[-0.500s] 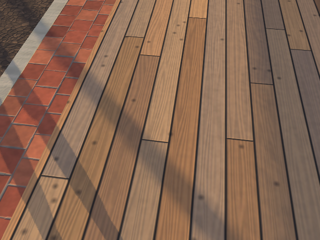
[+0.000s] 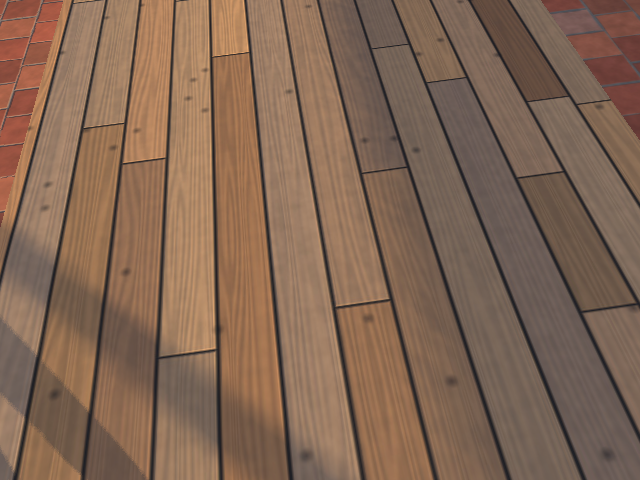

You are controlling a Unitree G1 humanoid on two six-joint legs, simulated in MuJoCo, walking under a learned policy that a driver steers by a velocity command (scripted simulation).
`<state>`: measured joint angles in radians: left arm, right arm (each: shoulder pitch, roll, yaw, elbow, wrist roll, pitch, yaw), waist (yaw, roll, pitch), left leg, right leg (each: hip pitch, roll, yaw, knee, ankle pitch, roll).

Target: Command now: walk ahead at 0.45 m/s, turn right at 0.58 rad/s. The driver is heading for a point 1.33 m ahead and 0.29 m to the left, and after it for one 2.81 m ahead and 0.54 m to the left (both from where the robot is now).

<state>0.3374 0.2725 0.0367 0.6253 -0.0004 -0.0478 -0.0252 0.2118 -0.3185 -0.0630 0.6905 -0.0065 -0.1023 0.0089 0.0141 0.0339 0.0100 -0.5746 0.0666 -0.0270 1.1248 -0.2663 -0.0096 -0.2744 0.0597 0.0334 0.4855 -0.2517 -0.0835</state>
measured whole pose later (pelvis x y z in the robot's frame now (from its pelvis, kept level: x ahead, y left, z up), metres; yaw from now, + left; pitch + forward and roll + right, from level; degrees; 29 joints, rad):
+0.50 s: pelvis +0.30 +0.02 +0.00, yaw +1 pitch +1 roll +1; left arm 0.28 0.29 0.02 0.70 0.01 -0.09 0.00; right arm 0.24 -0.29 -0.05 0.71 0.01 -0.07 0.03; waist -0.01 -0.02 0.04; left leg -0.30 -0.12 -0.01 0.41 -0.14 0.09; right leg -0.45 -0.02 0.06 1.17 -0.34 0.00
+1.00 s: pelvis +0.59 -0.02 +0.00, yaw +19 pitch +1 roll -1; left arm 0.26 0.27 0.05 0.71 0.01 -0.10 0.00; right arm 0.27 -0.33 -0.07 0.68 0.03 -0.01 0.00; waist 0.02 0.05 0.02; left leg -0.56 0.04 -0.06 1.15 -0.31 -0.01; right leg -0.21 0.02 -0.06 0.39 -0.20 -0.03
